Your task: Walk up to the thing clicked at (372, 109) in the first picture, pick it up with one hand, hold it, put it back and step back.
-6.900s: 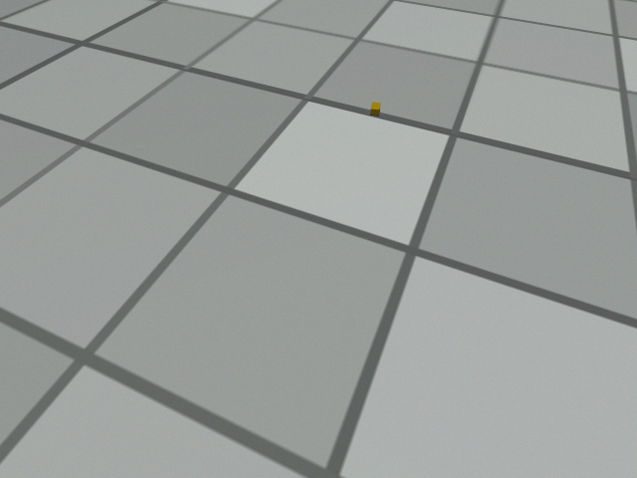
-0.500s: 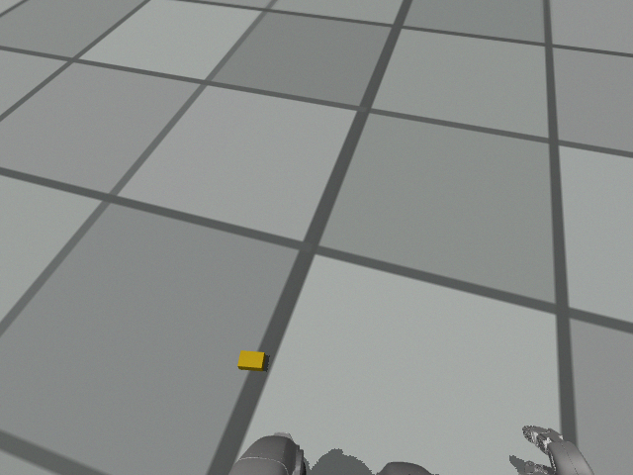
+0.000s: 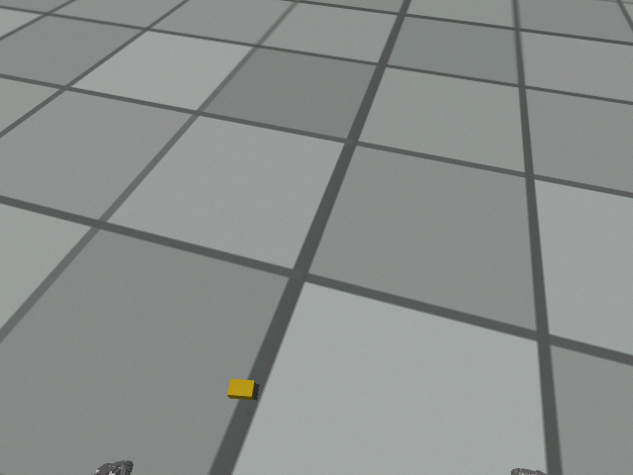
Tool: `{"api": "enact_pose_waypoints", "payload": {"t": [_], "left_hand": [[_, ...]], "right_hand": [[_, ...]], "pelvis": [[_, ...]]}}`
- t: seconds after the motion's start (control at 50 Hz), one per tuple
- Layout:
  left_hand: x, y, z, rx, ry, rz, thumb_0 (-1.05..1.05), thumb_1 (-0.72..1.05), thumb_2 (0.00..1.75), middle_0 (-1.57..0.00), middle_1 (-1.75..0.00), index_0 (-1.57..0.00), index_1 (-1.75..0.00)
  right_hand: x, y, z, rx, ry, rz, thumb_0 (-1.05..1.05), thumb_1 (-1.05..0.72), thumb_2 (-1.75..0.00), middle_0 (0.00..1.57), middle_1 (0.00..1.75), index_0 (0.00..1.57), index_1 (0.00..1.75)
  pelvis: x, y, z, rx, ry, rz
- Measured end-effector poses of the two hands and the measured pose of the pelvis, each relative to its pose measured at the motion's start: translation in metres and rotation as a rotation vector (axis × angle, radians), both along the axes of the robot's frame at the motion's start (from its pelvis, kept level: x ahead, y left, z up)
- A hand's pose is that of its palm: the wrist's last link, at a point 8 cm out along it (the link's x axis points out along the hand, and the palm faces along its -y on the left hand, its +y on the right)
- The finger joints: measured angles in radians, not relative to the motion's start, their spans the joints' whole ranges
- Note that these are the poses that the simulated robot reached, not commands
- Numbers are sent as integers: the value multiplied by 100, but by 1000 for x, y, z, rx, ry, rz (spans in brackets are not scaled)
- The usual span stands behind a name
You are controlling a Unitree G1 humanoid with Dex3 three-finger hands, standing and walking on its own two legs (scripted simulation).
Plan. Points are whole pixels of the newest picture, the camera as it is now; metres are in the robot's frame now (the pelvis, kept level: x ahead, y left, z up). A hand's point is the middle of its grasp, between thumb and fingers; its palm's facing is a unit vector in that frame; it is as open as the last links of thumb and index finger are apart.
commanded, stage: walk up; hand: left
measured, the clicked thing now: (241, 389) +0.47 +0.24 -0.76
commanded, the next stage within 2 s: none
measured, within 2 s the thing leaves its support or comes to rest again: neither
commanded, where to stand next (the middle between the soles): +0.07 +0.00 m, yaw +0 degrees
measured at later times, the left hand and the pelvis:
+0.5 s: hand out of the picture +0.10 +0.25 -0.15, palm faces +0.01 -0.94 -0.35, open 7.4 cm; pelvis +0.01 +0.00 +0.00, yaw +1 degrees
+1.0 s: hand out of the picture +0.01 +0.27 -0.16, palm faces +0.03 -0.88 -0.48, open 7.4 cm; pelvis -0.06 -0.02 -0.03, yaw +2 degrees
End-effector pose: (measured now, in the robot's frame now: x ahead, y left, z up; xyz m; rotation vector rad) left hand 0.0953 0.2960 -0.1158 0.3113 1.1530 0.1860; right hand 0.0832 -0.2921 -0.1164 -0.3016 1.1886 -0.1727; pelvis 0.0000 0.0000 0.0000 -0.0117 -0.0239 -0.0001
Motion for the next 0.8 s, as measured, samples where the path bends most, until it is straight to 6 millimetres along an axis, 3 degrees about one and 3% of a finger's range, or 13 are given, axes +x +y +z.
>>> {"api": "enact_pose_waypoints", "payload": {"t": [0.2, 0.64, 0.8], "left_hand": [[-4, 1, 4, 17, 42, 27, 1, 91, 90, -20, -30, -20, -30], [-2, 1, 2, 8, 54, 54, 1, 91, 90, -20, -30, -20, -30], [-10, 15, -1, 58, 52, 61, 1, 91, 90, -20, -30, -20, -30]], "right_hand": [[12, -9, 0, -9, 10, -3, 1, -90, -90, 20, 30, 20, 30], [21, -1, 0, 0, 30, 10, 1, -90, -90, 20, 30, 20, 30], [18, -11, -7, -19, 28, 6, 0, -90, -90, 21, 30, 20, 30]], "pelvis": [[8, -4, 3, 1, 2, 6], [16, -4, 4, 4, -1, 17], [-13, -1, -4, 14, 3, 16]]}}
